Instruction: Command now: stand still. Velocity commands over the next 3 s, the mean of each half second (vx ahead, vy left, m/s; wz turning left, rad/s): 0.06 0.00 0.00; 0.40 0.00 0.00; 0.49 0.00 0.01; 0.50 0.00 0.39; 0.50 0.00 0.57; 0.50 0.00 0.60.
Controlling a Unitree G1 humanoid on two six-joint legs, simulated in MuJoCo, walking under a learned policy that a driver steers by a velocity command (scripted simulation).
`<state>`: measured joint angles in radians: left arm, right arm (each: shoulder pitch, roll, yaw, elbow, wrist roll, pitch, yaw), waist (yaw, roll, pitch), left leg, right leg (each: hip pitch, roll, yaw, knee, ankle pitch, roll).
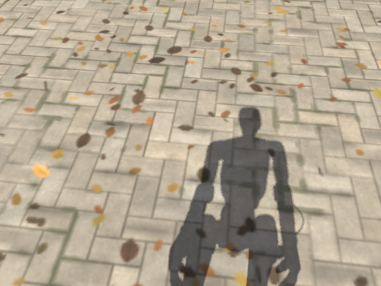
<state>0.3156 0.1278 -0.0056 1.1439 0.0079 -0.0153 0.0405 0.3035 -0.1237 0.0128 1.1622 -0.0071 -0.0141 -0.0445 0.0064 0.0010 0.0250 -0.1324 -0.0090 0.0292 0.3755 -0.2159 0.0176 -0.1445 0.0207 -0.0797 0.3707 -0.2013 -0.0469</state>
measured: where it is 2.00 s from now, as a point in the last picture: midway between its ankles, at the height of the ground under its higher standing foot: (195, 210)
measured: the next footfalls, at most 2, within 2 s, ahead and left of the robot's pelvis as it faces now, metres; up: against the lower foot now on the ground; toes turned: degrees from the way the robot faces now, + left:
left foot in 0.66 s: +0.09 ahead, +0.12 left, +0.00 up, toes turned +4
right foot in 1.10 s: +0.45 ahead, -0.04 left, +0.00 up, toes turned -4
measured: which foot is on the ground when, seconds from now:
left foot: down 0.00-0.42, up 0.44-0.64, down 0.66-1.00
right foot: down 0.00-0.66, up 0.68-1.00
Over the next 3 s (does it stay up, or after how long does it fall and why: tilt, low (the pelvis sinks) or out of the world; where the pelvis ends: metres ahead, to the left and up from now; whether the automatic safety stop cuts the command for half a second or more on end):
stays up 1.23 0.31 0.00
